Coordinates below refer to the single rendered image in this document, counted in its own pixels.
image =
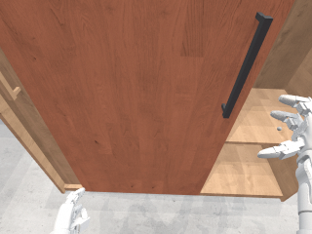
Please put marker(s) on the right robot hand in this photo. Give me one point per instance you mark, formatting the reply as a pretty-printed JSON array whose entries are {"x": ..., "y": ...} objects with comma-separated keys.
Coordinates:
[{"x": 295, "y": 123}]

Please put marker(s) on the robot right forearm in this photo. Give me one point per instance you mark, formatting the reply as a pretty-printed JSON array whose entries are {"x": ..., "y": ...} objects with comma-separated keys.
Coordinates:
[{"x": 304, "y": 193}]

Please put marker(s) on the left robot hand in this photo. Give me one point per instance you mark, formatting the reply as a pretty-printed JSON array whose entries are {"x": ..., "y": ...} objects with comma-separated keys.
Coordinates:
[{"x": 67, "y": 213}]

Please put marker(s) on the wardrobe door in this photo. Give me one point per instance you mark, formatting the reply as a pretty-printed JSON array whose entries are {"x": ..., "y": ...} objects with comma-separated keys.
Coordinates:
[
  {"x": 131, "y": 90},
  {"x": 28, "y": 115}
]

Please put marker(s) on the handle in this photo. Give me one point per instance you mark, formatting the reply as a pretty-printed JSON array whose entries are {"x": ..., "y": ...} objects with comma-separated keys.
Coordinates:
[
  {"x": 258, "y": 38},
  {"x": 5, "y": 87}
]

